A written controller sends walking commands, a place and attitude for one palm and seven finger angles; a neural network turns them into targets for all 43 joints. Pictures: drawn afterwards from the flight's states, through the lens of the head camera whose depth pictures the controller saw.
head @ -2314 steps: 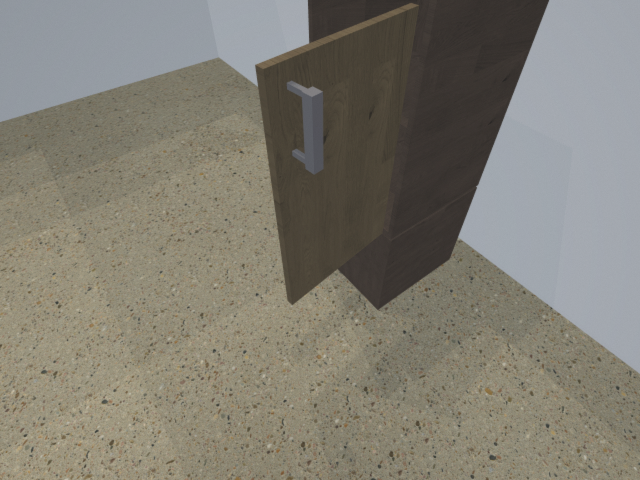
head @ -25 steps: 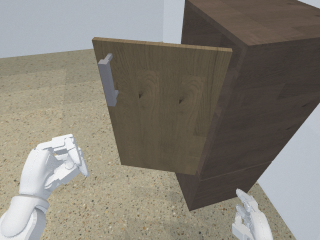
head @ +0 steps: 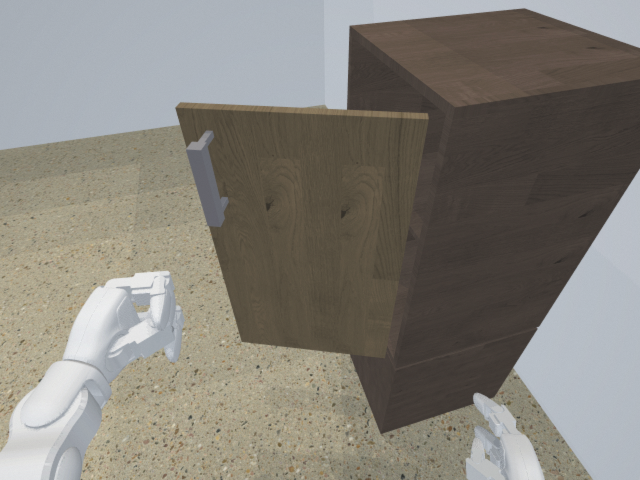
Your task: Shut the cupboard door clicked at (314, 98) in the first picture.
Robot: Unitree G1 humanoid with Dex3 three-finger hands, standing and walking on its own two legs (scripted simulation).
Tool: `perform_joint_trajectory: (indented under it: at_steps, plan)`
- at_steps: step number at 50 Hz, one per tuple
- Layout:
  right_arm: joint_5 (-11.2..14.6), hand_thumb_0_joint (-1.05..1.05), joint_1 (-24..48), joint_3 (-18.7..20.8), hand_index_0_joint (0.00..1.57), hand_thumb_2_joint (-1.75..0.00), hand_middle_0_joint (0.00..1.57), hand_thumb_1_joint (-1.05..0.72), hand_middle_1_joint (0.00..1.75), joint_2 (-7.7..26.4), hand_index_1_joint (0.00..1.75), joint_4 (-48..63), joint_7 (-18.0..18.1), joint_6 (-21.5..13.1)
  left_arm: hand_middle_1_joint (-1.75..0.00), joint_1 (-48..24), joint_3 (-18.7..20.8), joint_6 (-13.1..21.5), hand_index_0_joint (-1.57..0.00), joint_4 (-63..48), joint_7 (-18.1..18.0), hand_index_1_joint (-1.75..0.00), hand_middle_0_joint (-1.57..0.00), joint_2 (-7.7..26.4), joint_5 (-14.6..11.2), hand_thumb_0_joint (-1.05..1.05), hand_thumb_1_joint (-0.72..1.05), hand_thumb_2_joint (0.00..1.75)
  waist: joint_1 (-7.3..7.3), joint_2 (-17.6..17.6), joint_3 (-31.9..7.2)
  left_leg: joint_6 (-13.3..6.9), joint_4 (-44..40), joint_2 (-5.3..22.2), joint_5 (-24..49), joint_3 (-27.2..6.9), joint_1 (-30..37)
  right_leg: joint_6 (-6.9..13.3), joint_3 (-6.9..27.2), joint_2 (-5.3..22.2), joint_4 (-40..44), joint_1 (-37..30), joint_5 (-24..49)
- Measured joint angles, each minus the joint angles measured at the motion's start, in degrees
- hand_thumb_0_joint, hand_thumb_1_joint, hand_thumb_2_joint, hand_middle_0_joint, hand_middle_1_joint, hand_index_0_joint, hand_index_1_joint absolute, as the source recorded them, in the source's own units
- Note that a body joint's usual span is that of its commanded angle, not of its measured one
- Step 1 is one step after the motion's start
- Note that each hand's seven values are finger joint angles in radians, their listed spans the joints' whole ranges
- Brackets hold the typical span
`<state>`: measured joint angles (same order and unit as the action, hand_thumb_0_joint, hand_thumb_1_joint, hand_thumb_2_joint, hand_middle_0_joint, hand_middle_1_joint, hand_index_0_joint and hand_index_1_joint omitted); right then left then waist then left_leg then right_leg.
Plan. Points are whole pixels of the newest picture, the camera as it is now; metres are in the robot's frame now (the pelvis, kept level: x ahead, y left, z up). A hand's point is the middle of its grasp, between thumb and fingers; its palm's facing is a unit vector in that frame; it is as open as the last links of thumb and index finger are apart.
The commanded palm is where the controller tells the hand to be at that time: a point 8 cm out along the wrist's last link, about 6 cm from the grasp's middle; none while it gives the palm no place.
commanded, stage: raise the hand and make a fist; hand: left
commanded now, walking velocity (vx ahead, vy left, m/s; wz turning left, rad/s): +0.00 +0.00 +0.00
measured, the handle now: (211, 179) +0.48 +0.21 +0.15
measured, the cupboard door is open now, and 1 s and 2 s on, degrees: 66 66 65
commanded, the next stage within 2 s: bring the fist close to the handle in 0.18 s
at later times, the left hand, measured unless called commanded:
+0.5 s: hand (170, 289) +0.26 +0.19 +0.16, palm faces +0.08 -0.99 -0.08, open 3.1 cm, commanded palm +0.24 +0.23 +0.16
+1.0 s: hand (200, 247) +0.34 +0.19 +0.15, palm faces -0.02 -1.00 -0.04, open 3.1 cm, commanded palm +0.32 +0.23 +0.16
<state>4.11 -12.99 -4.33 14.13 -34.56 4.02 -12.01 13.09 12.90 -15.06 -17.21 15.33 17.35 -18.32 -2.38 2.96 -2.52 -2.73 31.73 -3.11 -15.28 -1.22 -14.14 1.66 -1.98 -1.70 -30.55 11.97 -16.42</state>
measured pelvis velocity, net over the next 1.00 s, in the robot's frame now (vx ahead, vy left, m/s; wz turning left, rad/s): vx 0.02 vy -0.01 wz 0.00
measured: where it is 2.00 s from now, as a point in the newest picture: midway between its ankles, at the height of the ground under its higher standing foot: outside the picture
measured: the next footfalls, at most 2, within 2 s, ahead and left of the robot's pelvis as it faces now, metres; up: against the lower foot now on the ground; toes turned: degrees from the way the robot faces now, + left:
none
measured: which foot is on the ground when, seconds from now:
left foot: down 0.00-1.00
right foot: down 0.00-1.00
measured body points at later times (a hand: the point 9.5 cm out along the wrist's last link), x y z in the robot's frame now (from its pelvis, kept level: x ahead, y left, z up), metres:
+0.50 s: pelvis +0.01 -0.03 +0.00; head -0.02 -0.05 +0.45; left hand +0.25 +0.24 +0.17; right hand +0.20 -0.25 -0.07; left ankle +0.02 +0.09 -0.73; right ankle +0.00 -0.10 -0.73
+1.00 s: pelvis +0.02 -0.01 +0.00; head +0.01 -0.03 +0.45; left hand +0.33 +0.24 +0.16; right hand +0.19 -0.24 -0.08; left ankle +0.02 +0.09 -0.73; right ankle +0.00 -0.10 -0.73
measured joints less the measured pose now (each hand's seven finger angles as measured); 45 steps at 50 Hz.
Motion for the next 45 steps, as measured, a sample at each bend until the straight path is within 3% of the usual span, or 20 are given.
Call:
perform_joint_trajectory:
  at_steps: [2, 9, 17, 26, 33, 41, 45]
  plan:
    - [-0.38, 0.02, -0.17, 0.23, 0.20, -0.89, 0.20, -0.90, 0.30, -0.05, 0.30, 0.23, 0.10, -0.15, -1.50, 1.18, -0.26, 0.63, -1.30, -0.63, -0.97, -1.50, -1.30, 0.26, 0.25, 0.02, 0.90, 0.90, 0.04, -0.51, 0.21, 0.33, -0.12, 0.23, 0.03, -0.02, 0.20, 0.34, -0.01, -0.23, -0.12, -0.06, -0.08]
    - [-0.61, 0.02, -0.68, 0.66, 0.20, -0.89, 0.20, -0.90, 0.30, 0.41, 0.30, -1.10, 0.02, -2.14, -1.50, -0.07, 1.96, 8.56, -1.30, -1.77, -3.01, -1.50, -1.30, -0.32, -0.12, 0.02, 0.90, 0.90, -0.70, -0.76, 0.08, 1.43, 0.62, 1.10, -0.49, -1.17, 0.63, 1.41, -1.12, -1.17, 0.12, -1.13, -0.33]
    - [-0.31, 0.02, 0.45, 1.04, 0.20, -0.89, 0.20, -0.90, 0.30, 0.69, 0.30, -0.88, 0.43, -1.07, -1.50, 0.58, -0.57, 3.69, -1.30, 1.03, -0.49, -1.50, -1.30, -0.12, 0.29, 0.01, 0.90, 0.90, -0.14, 0.81, -0.11, 1.92, 0.99, 1.76, -0.79, -0.95, -0.15, 1.64, -0.88, -1.80, -0.22, -0.17, -0.46]
    - [-0.38, 0.02, 0.32, 0.90, 0.20, -0.89, 0.20, -0.90, 0.30, 0.67, 0.30, -2.63, 0.97, -1.52, -1.50, -8.46, 4.09, 8.85, -1.30, 8.26, -1.77, -1.50, -1.30, 1.48, -0.06, 0.02, 0.90, 0.90, -0.45, -0.03, 0.40, 2.20, 1.30, 1.74, -1.55, -1.37, 0.17, 2.12, -1.27, -1.84, -0.57, -0.59, -1.30]
    - [0.19, 0.02, 0.31, 1.27, 0.20, -0.89, 0.20, -0.90, 0.30, 1.26, 0.30, -1.80, 1.01, -0.70, -1.50, -11.62, 1.76, 5.09, -1.30, 13.00, 1.83, -1.50, -1.30, 1.31, -0.07, 0.01, 0.90, 0.90, 0.19, 0.49, -0.04, 1.53, 0.97, 1.12, -1.66, -0.57, -0.65, 1.48, -0.50, -1.17, -1.23, 0.81, -1.77]
    - [-0.59, 0.02, 0.10, 1.11, 0.20, -0.89, 0.20, -0.90, 0.30, 0.20, 0.30, -1.72, 0.79, -0.01, -1.50, -14.83, 2.09, 8.01, -1.30, 13.66, -1.68, -1.50, -1.30, 0.74, 1.29, 0.02, 0.90, 0.90, 0.38, -0.89, 0.16, 1.20, 0.11, 0.79, -1.67, 0.09, 0.02, 1.26, 0.19, -0.82, -1.04, 0.56, -1.96]
    - [-0.11, 0.02, 0.20, 0.90, 0.20, -0.89, 0.20, -0.90, 0.30, 0.23, 0.30, -2.13, 0.94, 1.04, -1.50, -19.54, 2.14, 6.96, -1.30, 17.89, -1.88, -1.50, -1.30, 1.42, 2.00, 0.02, 0.90, 0.90, 0.36, -0.56, 0.37, 0.99, -0.03, 0.58, -1.49, -0.27, -0.07, 1.05, -0.16, -0.63, -0.45, 0.31, -1.70]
